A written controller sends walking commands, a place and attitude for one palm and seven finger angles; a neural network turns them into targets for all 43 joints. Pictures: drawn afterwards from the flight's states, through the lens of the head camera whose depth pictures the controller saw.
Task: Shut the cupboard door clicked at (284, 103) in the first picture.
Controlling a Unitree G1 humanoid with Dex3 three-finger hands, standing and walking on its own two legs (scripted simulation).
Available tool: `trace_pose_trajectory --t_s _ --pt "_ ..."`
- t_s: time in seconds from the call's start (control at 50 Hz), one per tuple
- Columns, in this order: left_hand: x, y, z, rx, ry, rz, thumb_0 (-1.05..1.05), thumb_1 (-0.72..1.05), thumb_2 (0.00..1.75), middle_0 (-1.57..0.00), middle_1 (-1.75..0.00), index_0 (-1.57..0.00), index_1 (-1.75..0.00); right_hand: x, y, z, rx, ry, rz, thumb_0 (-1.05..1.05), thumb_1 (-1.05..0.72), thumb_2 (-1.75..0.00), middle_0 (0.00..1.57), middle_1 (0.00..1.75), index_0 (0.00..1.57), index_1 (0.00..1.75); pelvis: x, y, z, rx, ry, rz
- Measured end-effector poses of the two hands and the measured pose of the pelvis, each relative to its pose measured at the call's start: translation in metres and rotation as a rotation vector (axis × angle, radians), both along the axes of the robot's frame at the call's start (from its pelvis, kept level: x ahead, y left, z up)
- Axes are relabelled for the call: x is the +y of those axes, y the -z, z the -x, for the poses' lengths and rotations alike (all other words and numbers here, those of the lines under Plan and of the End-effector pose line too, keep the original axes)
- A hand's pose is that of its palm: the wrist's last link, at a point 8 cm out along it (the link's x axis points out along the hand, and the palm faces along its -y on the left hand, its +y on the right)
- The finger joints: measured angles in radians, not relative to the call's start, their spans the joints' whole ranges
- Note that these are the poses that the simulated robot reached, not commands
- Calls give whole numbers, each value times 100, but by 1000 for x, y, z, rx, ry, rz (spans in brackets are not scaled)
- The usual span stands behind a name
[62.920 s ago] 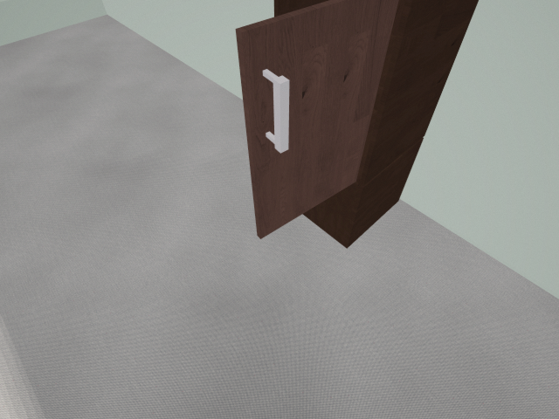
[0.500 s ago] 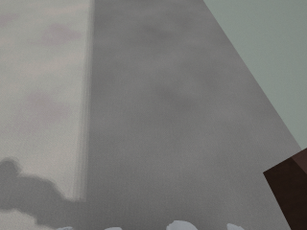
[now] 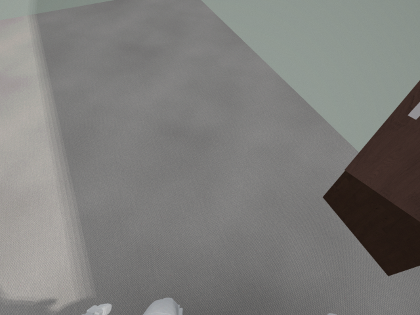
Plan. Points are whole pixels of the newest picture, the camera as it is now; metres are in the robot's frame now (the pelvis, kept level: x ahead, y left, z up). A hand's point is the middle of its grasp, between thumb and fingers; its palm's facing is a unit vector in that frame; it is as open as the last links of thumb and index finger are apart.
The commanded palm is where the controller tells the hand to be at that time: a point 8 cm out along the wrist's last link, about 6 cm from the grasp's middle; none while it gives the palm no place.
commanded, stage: turn to face it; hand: left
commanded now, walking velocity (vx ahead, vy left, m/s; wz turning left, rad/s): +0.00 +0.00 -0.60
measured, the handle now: out of the picture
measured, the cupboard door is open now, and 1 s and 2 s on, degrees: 17 17 17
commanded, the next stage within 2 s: take the last steps up to it in 1.12 s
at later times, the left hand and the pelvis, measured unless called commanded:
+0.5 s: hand (141, 279) +0.20 +0.17 -0.16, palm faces -0.32 -0.91 -0.27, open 7.4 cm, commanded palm none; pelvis +0.02 +0.00 -0.02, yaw -19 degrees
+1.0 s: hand (158, 260) +0.25 +0.14 -0.17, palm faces -0.53 -0.83 -0.19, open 7.4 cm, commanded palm none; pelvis +0.06 +0.01 +0.00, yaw -34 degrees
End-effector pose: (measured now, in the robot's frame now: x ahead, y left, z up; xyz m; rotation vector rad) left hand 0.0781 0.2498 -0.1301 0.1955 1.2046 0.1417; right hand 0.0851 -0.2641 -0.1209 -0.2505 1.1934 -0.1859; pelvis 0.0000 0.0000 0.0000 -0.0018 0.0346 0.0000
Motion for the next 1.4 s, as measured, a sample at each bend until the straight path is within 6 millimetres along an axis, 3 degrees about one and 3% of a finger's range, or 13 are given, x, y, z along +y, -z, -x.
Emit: trace_pose_trajectory --t_s 0.14,0.26,0.38,0.5,0.56,0.66,0.84,1.0,1.14,1.2,1.28,1.4 --pt "21 25 -21 38 52 39 0 91 90 -20 -30 -20 -30 25 -8 -2 -67 36 37 1 -91 -90 20 30 20 30 23 10 -10 0 92 16" --pt "24 11 -53 36 132 40 1 91 90 -20 -29 -20 -30 36 -15 28 -25 108 26 1 -91 -90 20 30 20 30 28 -3 -14 -5 169 39" --pt "3 -1 -95 -2 248 18 1 91 90 -20 -29 -19 -30 29 -4 71 25 239 -6 1 -91 -90 21 30 20 30 22 -3 -16 -10 254 45" --pt "-35 -3 -132 -90 365 -27 0 91 90 -20 -29 -20 -30 3 27 116 85 364 -40 1 -91 -90 21 30 20 30 2 16 -17 -11 330 16" --pt "-47 -7 -133 -82 393 -36 0 91 90 -20 -29 -20 -30 -4 27 122 108 408 -32 1 -91 -90 20 30 20 30 0 12 -18 -10 358 20" --pt "-56 -5 -132 -28 431 -22 0 91 90 -20 -30 -20 -30 -7 10 110 55 436 -20 1 -91 -90 20 30 20 30 -1 2 -25 -3 408 2" --pt "-49 23 -158 36 484 28 0 91 90 -20 -30 -20 -30 12 -3 84 -40 472 38 1 -91 -90 20 30 20 30 16 10 -48 8 509 12" --pt "-67 6 -189 34 568 27 1 91 90 -20 -29 -20 -30 38 -8 112 19 561 -1 1 -91 -90 20 30 20 30 14 -4 -56 8 589 36" --pt "-111 0 -206 -33 669 0 0 91 90 -20 -29 -20 -30 42 20 160 83 687 -78 1 -91 -90 21 30 20 30 -6 7 -53 -7 647 7" --pt "-124 -2 -203 -45 694 -15 0 91 90 -20 -29 -20 -30 38 30 174 120 735 -96 1 -91 -90 20 30 20 30 -11 10 -52 -6 667 14" --pt "-129 -6 -193 -13 703 -21 0 91 90 -20 -29 -20 -30 34 24 174 117 759 -95 1 -91 -90 20 30 20 30 -14 2 -54 -11 686 8" --pt "-128 6 -190 47 694 19 0 91 90 -20 -30 -20 -30 29 9 153 75 746 -74 1 -91 -90 20 30 20 30 -22 -1 -69 -6 698 9"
